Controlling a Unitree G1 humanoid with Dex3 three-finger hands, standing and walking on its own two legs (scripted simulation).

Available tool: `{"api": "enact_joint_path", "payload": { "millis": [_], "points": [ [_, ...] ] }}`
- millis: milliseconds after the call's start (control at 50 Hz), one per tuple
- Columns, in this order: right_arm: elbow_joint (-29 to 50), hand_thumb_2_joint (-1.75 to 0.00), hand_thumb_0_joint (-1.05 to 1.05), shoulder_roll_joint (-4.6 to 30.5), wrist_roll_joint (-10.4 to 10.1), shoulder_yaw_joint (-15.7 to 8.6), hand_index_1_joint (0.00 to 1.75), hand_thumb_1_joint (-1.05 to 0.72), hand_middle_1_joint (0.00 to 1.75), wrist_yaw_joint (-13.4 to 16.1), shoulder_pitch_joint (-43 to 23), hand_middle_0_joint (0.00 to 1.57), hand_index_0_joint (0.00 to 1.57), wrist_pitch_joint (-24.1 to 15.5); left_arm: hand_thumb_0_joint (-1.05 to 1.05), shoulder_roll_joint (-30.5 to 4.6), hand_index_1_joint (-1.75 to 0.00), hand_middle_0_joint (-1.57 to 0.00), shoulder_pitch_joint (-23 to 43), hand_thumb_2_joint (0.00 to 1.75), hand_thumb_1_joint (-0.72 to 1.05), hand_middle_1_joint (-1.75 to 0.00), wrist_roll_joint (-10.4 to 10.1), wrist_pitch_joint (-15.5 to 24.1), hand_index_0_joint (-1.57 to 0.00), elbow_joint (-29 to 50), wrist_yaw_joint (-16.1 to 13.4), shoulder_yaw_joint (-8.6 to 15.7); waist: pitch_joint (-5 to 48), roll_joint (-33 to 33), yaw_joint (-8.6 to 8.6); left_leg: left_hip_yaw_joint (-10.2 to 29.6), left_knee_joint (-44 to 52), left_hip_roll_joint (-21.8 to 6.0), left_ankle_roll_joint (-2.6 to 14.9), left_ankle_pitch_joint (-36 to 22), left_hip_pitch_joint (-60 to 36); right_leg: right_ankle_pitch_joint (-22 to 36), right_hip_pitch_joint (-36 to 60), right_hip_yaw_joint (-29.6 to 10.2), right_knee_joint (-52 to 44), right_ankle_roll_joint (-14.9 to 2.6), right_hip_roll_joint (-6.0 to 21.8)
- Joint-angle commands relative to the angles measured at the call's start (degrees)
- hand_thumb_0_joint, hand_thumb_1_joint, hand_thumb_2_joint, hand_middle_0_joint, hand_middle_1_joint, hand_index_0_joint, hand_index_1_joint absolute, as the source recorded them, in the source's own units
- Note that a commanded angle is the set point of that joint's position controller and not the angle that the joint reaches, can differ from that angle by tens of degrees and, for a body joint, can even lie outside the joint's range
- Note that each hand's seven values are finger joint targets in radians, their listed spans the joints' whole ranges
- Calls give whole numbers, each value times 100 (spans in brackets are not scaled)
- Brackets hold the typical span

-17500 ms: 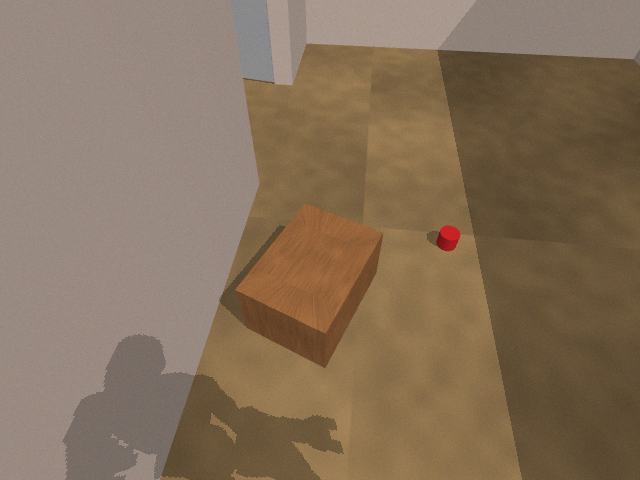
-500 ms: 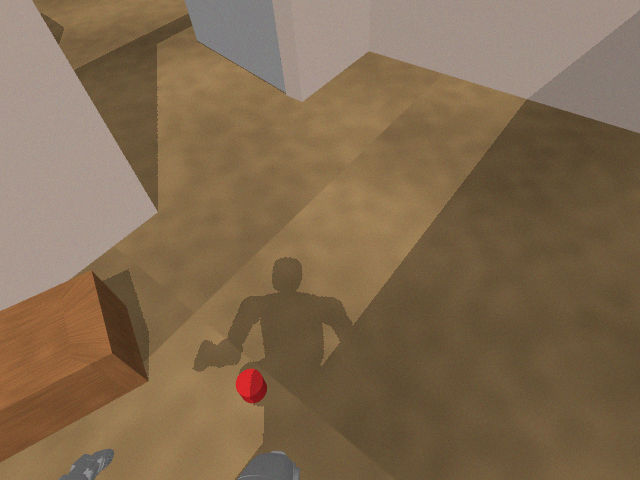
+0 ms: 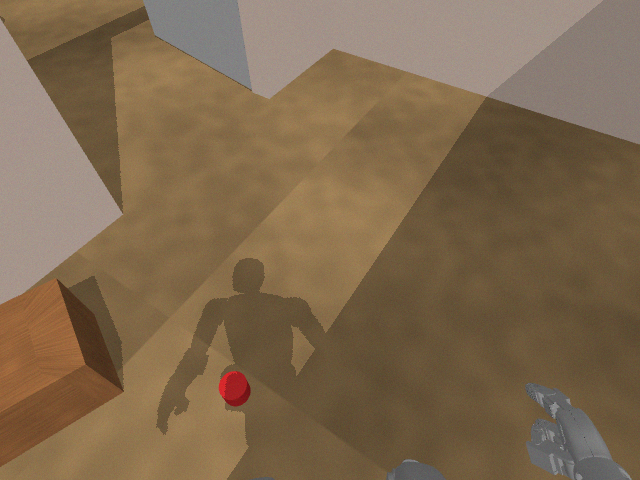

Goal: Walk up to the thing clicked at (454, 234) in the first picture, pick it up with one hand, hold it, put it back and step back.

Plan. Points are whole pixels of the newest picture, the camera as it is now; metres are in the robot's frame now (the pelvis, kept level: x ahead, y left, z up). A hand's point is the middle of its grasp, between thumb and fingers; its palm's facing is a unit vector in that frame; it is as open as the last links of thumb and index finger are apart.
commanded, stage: walk up
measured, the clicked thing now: (235, 388) +0.43 +0.29 -0.72
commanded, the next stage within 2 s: none
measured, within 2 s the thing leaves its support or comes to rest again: neither
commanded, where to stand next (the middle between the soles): +0.05 -0.01 m, yaw -51 degrees
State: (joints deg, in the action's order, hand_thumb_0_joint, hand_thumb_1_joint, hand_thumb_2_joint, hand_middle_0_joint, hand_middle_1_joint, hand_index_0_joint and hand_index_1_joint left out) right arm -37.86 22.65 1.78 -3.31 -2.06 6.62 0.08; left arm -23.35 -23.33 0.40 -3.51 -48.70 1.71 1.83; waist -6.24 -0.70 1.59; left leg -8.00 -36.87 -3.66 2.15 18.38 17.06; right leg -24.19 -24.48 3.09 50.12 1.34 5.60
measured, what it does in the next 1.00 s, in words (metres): steps on the spot, turning right: right foot, then left foot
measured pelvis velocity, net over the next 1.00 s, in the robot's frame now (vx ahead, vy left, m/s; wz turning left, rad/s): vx -0.01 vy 0.04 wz -0.70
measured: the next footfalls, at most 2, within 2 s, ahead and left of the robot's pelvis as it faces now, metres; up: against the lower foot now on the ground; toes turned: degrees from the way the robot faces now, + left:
right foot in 0.08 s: +0.06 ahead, -0.15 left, +0.00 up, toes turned -10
left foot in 0.48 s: +0.14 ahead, +0.11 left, +0.00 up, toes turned -25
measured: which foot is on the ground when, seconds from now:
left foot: down 0.00-0.10, up 0.12-0.46, down 0.48-0.90, up 0.92-1.00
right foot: up 0.00-0.06, down 0.08-0.50, up 0.52-0.86, down 0.88-1.00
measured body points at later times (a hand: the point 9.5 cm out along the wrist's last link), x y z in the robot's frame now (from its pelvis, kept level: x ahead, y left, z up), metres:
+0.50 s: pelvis +0.01 +0.03 -0.02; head +0.05 +0.01 +0.43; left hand +0.24 +0.30 -0.10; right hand +0.00 -0.32 -0.12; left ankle +0.10 +0.13 -0.73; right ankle +0.02 -0.14 -0.72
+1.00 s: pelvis -0.01 +0.04 +0.00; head +0.00 +0.01 +0.44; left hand +0.25 +0.25 -0.10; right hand -0.19 -0.25 -0.12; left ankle +0.09 +0.13 -0.69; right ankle -0.09 -0.06 -0.72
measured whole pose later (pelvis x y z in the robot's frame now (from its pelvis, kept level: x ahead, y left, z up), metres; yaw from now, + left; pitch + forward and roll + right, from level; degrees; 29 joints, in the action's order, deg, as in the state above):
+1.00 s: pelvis -0.01 +0.04 +0.00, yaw -40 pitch -2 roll -1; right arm -47.3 25.9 1.3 -3.8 -1.2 17.8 1.8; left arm -22.8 -19.1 1.3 1.5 -46.9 0.5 2.9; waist -4.7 -2.8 -1.5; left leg -2.2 -54.5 -5.1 0.7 28.8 24.6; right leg -21.1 -15.3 -3.5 38.5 -0.7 -2.0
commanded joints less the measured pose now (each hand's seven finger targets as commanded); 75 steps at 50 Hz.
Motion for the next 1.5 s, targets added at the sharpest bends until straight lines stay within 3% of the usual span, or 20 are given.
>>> {"api": "enact_joint_path", "payload": {
  "millis": [0,40,80,120,200,340,440,480,520,600,740,840,920,980,1160,1200,1240,1300,1420,1480],
  "points": [
    [423,-90,0,1576,-54,-654,30,-90,30,70,-26,20,20,67,0,-1205,-30,-20,-254,90,90,-30,42,409,-20,585,-135,468,746,-913,-226,812,674,-1542,969,-953,-382,234,379,320,-820,-92,-220],
    [472,-90,0,1366,-93,-579,30,-90,30,42,-183,20,20,132,0,-1282,-30,-20,-690,90,90,-30,78,535,-20,487,-204,526,932,-312,34,333,-566,-1166,640,-905,-149,790,1080,184,-1896,-204,-352],
    [766,-90,0,815,-166,-364,30,-90,30,-1,-405,20,20,175,0,-2122,-30,-20,-607,90,90,-30,227,695,-20,764,-319,726,425,1836,179,181,-2320,390,-124,1689,2036,1932,1612,-3317,-3006,-1062,1169],
    [768,-90,0,1128,-118,-424,30,-90,30,98,-749,20,20,163,0,-2341,-30,-20,-670,90,90,-30,190,685,-20,871,-420,747,386,1542,343,1302,-2834,272,-268,1981,2481,1513,1612,-4689,-3277,-1913,1717],
    [230,-90,0,1040,-207,-399,30,-90,30,78,16,20,20,194,0,-1619,-30,-20,-106,90,90,-30,11,690,-20,1011,-501,571,1008,1325,-39,1213,-2752,228,-243,979,1981,2866,1939,-2514,-2216,-1246,614],
    [222,-90,0,982,-177,-398,30,-90,30,130,9,20,20,160,0,-1684,-30,-20,16,90,90,-30,158,543,-20,1387,-420,518,815,1308,104,970,-1592,503,-232,763,1177,2833,1039,-2464,-1950,-1345,260],
    [-225,-90,0,982,-116,-443,30,-90,30,218,903,20,20,-34,0,-1475,-30,-20,781,90,90,-30,20,373,-20,1650,-369,426,883,1203,-415,861,435,736,-55,-450,-679,3189,-120,-2375,-997,-935,-112],
    [-126,-90,0,1776,27,-621,30,-90,30,265,865,20,20,-102,0,-881,-30,-20,533,90,90,-30,-29,340,-20,1700,-394,266,756,-915,-320,3558,1580,-1315,452,-14,-1118,360,-1365,-1440,684,-279,-1367],
    [8,-90,0,2191,-85,-743,30,-90,30,185,277,20,20,-117,0,-1592,-30,-20,374,90,90,-30,110,328,-20,1439,-492,397,383,-1078,-264,4657,2081,-2624,1608,621,167,-894,-1059,-1360,2055,-144,-865],
    [-115,-90,0,1551,-45,-488,30,-90,30,200,262,20,20,-242,0,-1471,-30,-20,420,90,90,-30,-22,295,-20,1021,-193,588,-43,-984,-112,2245,1795,-983,568,719,482,191,-792,-1195,1899,-248,-817],
    [-144,-90,0,1785,106,-545,30,-90,30,94,1180,20,20,-262,0,-1272,-30,-20,889,90,90,-30,42,418,-20,1072,-27,527,701,-1314,-624,1890,1538,-1236,1060,788,-1097,-644,-667,-426,-38,10,-592],
    [-72,-90,0,1603,4,-458,30,-90,30,66,811,20,20,-105,0,-1084,-30,-20,56,90,90,-30,106,614,-20,433,-166,532,738,-897,-112,875,179,-1090,701,-476,-50,641,1281,99,-2548,-276,-833],
    [35,-90,0,1427,-58,-352,30,-90,30,203,383,20,20,-108,0,-2136,-30,-20,208,90,90,-30,155,649,-20,588,-264,766,27,1250,136,927,-2216,-172,-193,1612,2199,-307,1272,-4181,-3147,-1797,1396],
    [-417,-90,0,1366,-110,-335,30,-90,30,152,823,20,20,-197,0,-1571,-30,-20,617,90,90,-30,39,687,-20,612,-282,592,59,930,-158,987,-1865,-201,-140,846,1933,882,1573,-2666,-2705,-1351,590],
    [-849,-90,0,1209,-79,-357,30,-90,30,246,1325,20,20,-321,0,-1164,-30,-20,901,90,90,-30,-31,551,-20,698,-278,315,527,737,-551,703,610,274,-31,-607,-1096,2138,-373,-1675,-1027,-765,-135],
    [-775,-90,0,1734,-16,-445,30,-90,30,276,1208,20,20,-370,0,-689,-30,-20,568,90,90,-30,-79,522,-20,645,-328,155,723,-884,-391,3449,1891,-1714,566,131,-1289,-548,-1064,-1099,563,-289,-1189],
    [-711,-90,0,1876,-108,-510,30,-90,30,228,537,20,20,-330,0,-1404,-30,-20,352,90,90,-30,-43,497,-20,321,-410,298,517,-640,-221,3883,2051,-2350,1393,1162,-285,-939,-516,-1090,1182,-244,-614],
    [-719,-90,0,1552,-42,-361,30,-90,30,248,459,20,20,-346,0,-1316,-30,-20,454,90,90,-30,-17,535,-20,114,-266,391,221,-669,-204,2074,1578,-1303,784,82,-189,-468,-457,-941,590,-308,-551],
    [-743,-90,0,1456,-31,-275,30,-90,30,165,86,20,20,-181,0,-964,-30,-20,154,90,90,-30,31,573,-20,-222,-217,379,630,-1139,-7,1230,840,-1126,657,157,376,512,1131,-101,-1517,-272,-723],
    [-759,-90,0,852,-128,-61,30,-90,30,162,312,20,20,-93,0,-1418,-30,-20,457,90,90,-30,185,635,-20,-188,-289,522,559,379,-38,723,-491,-525,83,686,1237,297,1569,-1868,-2553,-620,-32]
  ]
}}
